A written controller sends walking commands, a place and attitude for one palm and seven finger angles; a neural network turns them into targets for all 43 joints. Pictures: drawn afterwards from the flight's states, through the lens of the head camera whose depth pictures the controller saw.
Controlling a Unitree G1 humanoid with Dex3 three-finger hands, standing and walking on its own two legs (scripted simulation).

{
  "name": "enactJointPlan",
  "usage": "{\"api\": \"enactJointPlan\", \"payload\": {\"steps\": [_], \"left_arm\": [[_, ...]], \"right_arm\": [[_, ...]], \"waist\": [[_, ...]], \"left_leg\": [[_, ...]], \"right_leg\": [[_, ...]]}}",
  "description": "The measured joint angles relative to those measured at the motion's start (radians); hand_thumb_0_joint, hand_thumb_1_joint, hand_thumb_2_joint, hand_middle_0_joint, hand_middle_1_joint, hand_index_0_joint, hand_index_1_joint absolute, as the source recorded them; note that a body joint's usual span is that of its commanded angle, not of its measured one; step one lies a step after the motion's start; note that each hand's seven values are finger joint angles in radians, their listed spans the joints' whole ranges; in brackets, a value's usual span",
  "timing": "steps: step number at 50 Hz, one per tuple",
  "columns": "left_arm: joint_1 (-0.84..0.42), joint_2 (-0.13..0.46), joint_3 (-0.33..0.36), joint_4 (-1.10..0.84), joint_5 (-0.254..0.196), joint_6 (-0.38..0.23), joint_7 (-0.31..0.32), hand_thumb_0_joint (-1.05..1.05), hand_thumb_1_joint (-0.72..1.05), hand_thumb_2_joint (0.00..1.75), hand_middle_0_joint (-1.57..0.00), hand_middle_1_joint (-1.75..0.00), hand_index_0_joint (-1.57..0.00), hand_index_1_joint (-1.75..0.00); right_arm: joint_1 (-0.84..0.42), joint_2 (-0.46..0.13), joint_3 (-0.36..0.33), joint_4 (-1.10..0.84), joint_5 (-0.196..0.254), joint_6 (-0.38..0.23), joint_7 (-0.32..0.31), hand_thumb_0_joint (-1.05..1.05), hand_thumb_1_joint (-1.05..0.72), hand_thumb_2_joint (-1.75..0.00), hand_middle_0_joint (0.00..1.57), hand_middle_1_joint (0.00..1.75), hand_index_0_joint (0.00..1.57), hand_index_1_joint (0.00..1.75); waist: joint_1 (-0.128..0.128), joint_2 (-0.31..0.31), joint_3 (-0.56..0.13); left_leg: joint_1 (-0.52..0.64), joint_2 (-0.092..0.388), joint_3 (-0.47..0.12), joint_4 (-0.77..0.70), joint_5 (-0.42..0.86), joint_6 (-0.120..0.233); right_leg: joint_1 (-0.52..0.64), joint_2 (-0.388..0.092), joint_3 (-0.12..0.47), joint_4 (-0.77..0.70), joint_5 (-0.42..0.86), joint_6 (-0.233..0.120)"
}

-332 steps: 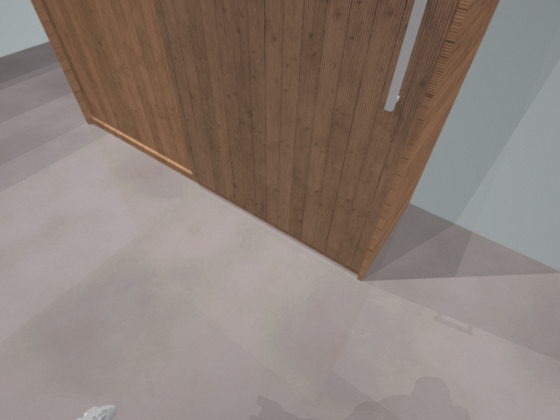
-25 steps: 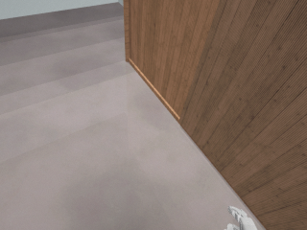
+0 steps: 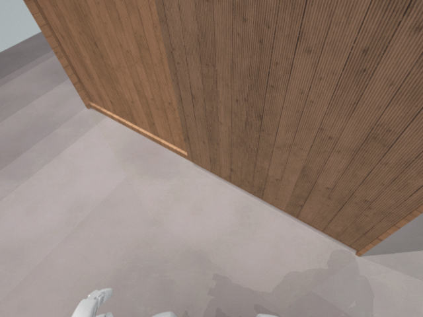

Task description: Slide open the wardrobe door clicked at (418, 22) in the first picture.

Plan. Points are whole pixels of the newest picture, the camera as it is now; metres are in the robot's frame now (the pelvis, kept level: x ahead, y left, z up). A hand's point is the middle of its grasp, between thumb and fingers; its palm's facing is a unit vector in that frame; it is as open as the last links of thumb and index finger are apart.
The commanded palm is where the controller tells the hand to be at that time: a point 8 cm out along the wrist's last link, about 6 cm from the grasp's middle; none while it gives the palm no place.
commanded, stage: turn to face it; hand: right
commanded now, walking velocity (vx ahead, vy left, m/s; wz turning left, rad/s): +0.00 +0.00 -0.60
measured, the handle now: out of the picture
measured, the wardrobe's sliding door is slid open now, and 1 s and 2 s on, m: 0.00 0.00 0.00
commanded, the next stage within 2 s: take the last steps up to it in 0.82 s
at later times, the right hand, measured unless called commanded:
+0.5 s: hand out of the picture +0.09 -0.21 -0.12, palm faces +0.28 +0.92 -0.28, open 7.4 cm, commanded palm none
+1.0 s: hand out of the picture -0.14 -0.15 -0.17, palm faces +0.56 +0.79 -0.24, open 7.4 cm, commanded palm none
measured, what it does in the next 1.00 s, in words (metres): steps on the spot, turning right: left foot, then right foot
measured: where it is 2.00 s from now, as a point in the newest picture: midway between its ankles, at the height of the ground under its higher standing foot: outside the picture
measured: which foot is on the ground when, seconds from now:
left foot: up 0.00-0.50, down 0.52-0.98, up 1.00-1.00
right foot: down 0.00-0.52, up 0.54-0.96, down 0.98-1.00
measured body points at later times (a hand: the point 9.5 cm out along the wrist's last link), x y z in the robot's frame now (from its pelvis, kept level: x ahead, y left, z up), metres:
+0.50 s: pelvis +0.00 +0.03 +0.01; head +0.03 +0.04 +0.46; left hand +0.09 +0.26 -0.14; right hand +0.08 -0.26 -0.10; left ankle +0.03 +0.15 -0.71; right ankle +0.01 -0.09 -0.72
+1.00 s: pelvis -0.04 +0.03 +0.01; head -0.02 +0.00 +0.45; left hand +0.19 +0.19 -0.12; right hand -0.17 -0.20 -0.15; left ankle +0.03 +0.15 -0.72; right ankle -0.10 -0.06 -0.72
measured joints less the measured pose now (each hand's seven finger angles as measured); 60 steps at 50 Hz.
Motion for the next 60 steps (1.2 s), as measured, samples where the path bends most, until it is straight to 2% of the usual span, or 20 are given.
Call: {"api": "enactJointPlan", "payload": {"steps": [2,4,9,18,22,24,26,28,30,33,36,41,45,47,48,49,51,53,55,60], "left_arm": [[0.003,-0.008,-0.008,-0.008,0.002,-0.008,0.011,0.00,0.90,0.90,-0.19,-0.30,-0.20,-0.30],[0.011,-0.013,-0.013,-0.010,0.004,-0.009,0.021,0.00,0.90,0.90,-0.20,-0.30,-0.20,-0.30],[0.041,-0.028,-0.022,0.003,0.002,-0.006,0.025,0.00,0.90,0.90,-0.20,-0.30,-0.21,-0.30],[0.117,-0.052,-0.014,0.029,0.007,0.000,0.024,0.00,0.90,0.89,-0.20,-0.30,-0.21,-0.30],[0.143,-0.043,-0.002,0.041,0.011,0.012,0.025,0.00,0.90,0.89,-0.20,-0.30,-0.21,-0.30],[0.152,-0.033,0.005,0.048,0.011,0.021,0.025,0.01,0.90,0.89,-0.20,-0.30,-0.21,-0.30],[0.165,-0.025,0.014,0.050,0.006,0.028,0.024,0.01,0.90,0.90,-0.20,-0.30,-0.21,-0.30],[0.156,-0.010,0.027,0.061,0.003,0.038,0.025,0.01,0.90,0.90,-0.20,-0.30,-0.21,-0.30],[0.158,0.004,0.038,0.061,0.008,0.047,0.023,0.01,0.90,0.90,-0.20,-0.30,-0.21,-0.30],[0.154,0.023,0.045,0.062,0.013,0.052,0.014,0.01,0.90,0.90,-0.20,-0.30,-0.20,-0.30],[0.147,0.034,0.047,0.063,0.012,0.053,0.010,0.01,0.90,0.90,-0.19,-0.30,-0.20,-0.30],[0.113,0.031,0.036,0.076,0.009,0.061,0.012,0.01,0.91,0.90,-0.19,-0.30,-0.20,-0.30],[0.062,0.017,0.020,0.074,0.000,0.051,0.017,0.01,0.91,0.90,-0.19,-0.30,-0.20,-0.30],[0.040,0.008,0.010,0.065,-0.005,0.036,0.020,0.01,0.91,0.90,-0.19,-0.30,-0.20,-0.30],[0.033,0.005,0.005,0.060,-0.006,0.025,0.020,0.01,0.91,0.90,-0.19,-0.30,-0.20,-0.30],[0.025,-0.004,0.000,0.059,-0.004,0.013,0.021,0.01,0.91,0.90,-0.19,-0.30,-0.20,-0.30],[0.013,-0.030,-0.013,0.056,0.002,0.001,0.018,0.01,0.91,0.90,-0.19,-0.30,-0.20,-0.30],[0.022,-0.049,-0.026,0.053,0.008,-0.010,0.021,0.00,0.91,0.90,-0.19,-0.30,-0.20,-0.30],[0.044,-0.063,-0.035,0.054,0.009,-0.021,0.029,0.00,0.90,0.90,-0.19,-0.30,-0.20,-0.30],[0.116,-0.078,-0.035,0.081,0.001,-0.048,0.045,0.00,0.92,0.89,-0.20,-0.30,-0.21,-0.30]], "right_arm": [[-0.014,-0.004,-0.005,0.010,0.001,0.013,-0.002,0.01,-0.91,-0.90,0.20,0.30,0.20,0.30],[-0.034,-0.002,-0.006,0.010,0.001,0.012,0.004,0.01,-0.91,-0.90,0.20,0.30,0.20,0.30],[-0.074,0.008,-0.003,-0.019,0.000,-0.006,0.013,0.01,-0.91,-0.90,0.20,0.30,0.20,0.30],[-0.148,0.028,0.004,-0.050,0.006,-0.008,0.003,0.01,-0.91,-0.90,0.20,0.30,0.20,0.30],[-0.176,0.047,0.014,-0.068,0.013,-0.013,0.000,0.01,-0.91,-0.90,0.20,0.30,0.20,0.30],[-0.180,0.057,0.020,-0.080,0.016,-0.022,-0.001,0.01,-0.91,-0.90,0.20,0.30,0.20,0.30],[-0.168,0.062,0.027,-0.094,0.016,-0.037,-0.001,0.01,-0.91,-0.90,0.20,0.30,0.20,0.30],[-0.154,0.077,0.034,-0.091,0.007,-0.046,-0.005,0.01,-0.90,-0.90,0.20,0.30,0.20,0.30],[-0.130,0.091,0.041,-0.083,0.004,-0.041,-0.006,0.01,-0.90,-0.90,0.20,0.30,0.20,0.30],[-0.092,0.102,0.043,-0.064,0.003,-0.038,-0.005,0.01,-0.90,-0.90,0.20,0.30,0.20,0.30],[-0.063,0.107,0.043,-0.043,0.000,-0.043,-0.004,0.01,-0.90,-0.90,0.20,0.30,0.20,0.30],[-0.020,0.105,0.040,-0.019,-0.008,-0.051,0.000,0.01,-0.90,-0.90,0.20,0.30,0.20,0.30],[0.010,0.088,0.033,0.005,-0.015,-0.050,0.003,0.01,-0.90,-0.90,0.20,0.30,0.21,0.30],[0.023,0.074,0.028,0.022,-0.014,-0.046,0.003,0.01,-0.90,-0.90,0.20,0.30,0.21,0.30],[0.031,0.068,0.025,0.030,-0.011,-0.043,0.003,0.01,-0.90,-0.90,0.20,0.30,0.21,0.30],[0.037,0.056,0.021,0.039,-0.005,-0.038,0.003,0.01,-0.90,-0.90,0.20,0.30,0.21,0.30],[0.044,0.035,0.011,0.062,-0.001,-0.019,0.001,0.01,-0.90,-0.90,0.20,0.30,0.20,0.30],[0.054,0.028,0.007,0.088,-0.005,-0.002,0.004,0.01,-0.91,-0.90,0.20,0.30,0.20,0.30],[0.054,0.026,0.006,0.104,-0.009,-0.001,0.017,0.01,-0.91,-0.90,0.20,0.30,0.20,0.30],[0.034,0.037,0.012,0.099,-0.012,-0.029,0.036,0.01,-0.91,-0.90,0.20,0.30,0.20,0.30]], "waist": [[0.005,-0.008,-0.004],[0.013,-0.022,-0.007],[0.023,-0.037,-0.026],[0.067,-0.061,-0.048],[0.089,-0.086,-0.045],[0.093,-0.100,-0.047],[0.086,-0.104,-0.058],[0.079,-0.124,-0.050],[0.083,-0.127,-0.051],[0.078,-0.120,-0.054],[0.074,-0.114,-0.053],[0.043,-0.089,-0.044],[0.010,-0.061,-0.028],[0.001,-0.048,-0.024],[-0.001,-0.046,-0.027],[-0.004,-0.032,-0.028],[-0.020,-0.001,-0.027],[-0.020,-0.004,-0.047],[-0.010,-0.019,-0.067],[0.007,-0.036,-0.092]], "left_leg": [[-0.063,-0.035,-0.050,0.137,-0.002,-0.007],[-0.109,-0.054,-0.083,0.211,0.058,-0.012],[-0.160,-0.066,-0.147,0.221,0.184,-0.027],[-0.109,-0.106,-0.190,0.049,0.149,-0.035],[-0.051,-0.141,-0.193,-0.096,0.123,-0.021],[-0.004,-0.159,-0.190,-0.204,0.156,-0.009],[0.069,-0.161,-0.182,-0.371,0.233,0.010],[0.071,-0.167,-0.164,-0.366,0.258,0.060],[0.091,-0.146,-0.139,-0.373,0.263,0.083],[0.124,-0.121,-0.113,-0.405,0.277,0.088],[0.141,-0.102,-0.080,-0.419,0.281,0.087],[0.138,-0.074,-0.038,-0.409,0.276,0.081],[0.111,-0.052,-0.016,-0.379,0.268,0.065],[0.093,-0.041,-0.002,-0.352,0.259,0.050],[0.081,-0.038,0.006,-0.330,0.249,0.041],[0.066,-0.026,0.006,-0.297,0.234,0.031],[0.018,-0.033,-0.040,-0.167,0.095,0.026],[-0.032,-0.063,-0.067,-0.016,0.048,0.029],[-0.072,-0.080,-0.075,0.095,0.087,0.033],[-0.130,-0.079,-0.101,0.163,0.204,0.025]], "right_leg": [[0.011,0.003,0.020,-0.028,0.013,-0.014],[0.030,0.011,0.045,-0.078,0.046,-0.016],[0.067,0.042,0.094,-0.188,0.116,-0.028],[0.061,0.087,0.194,-0.223,0.158,-0.018],[0.038,0.098,0.246,-0.202,0.162,0.003],[0.021,0.105,0.271,-0.183,0.161,0.018],[-0.010,0.120,0.287,-0.138,0.145,0.037],[-0.065,0.117,0.265,0.014,-0.016,0.057],[-0.127,0.114,0.215,0.210,-0.098,0.068],[-0.179,0.072,0.156,0.421,-0.066,0.086],[-0.178,0.025,0.141,0.478,-0.027,0.102],[-0.099,-0.021,0.124,0.339,-0.067,0.115],[-0.011,-0.021,0.091,0.151,-0.113,0.106],[0.045,-0.012,0.071,0.025,-0.070,0.099],[0.083,-0.010,0.062,-0.061,-0.012,0.094],[0.103,0.000,0.056,-0.108,0.028,0.071],[0.104,0.013,0.043,-0.093,0.016,0.029],[0.124,0.005,0.043,-0.114,0.007,0.010],[0.149,0.002,0.056,-0.160,0.024,0.004],[0.215,0.027,0.078,-0.281,0.077,-0.009]]}}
